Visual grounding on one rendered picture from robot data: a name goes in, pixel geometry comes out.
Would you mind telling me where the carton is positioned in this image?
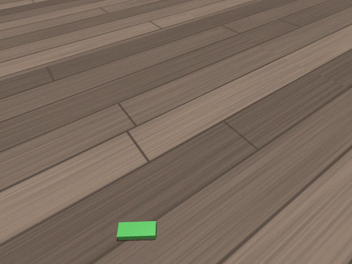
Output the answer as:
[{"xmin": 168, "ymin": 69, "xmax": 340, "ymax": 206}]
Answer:
[{"xmin": 117, "ymin": 221, "xmax": 157, "ymax": 240}]

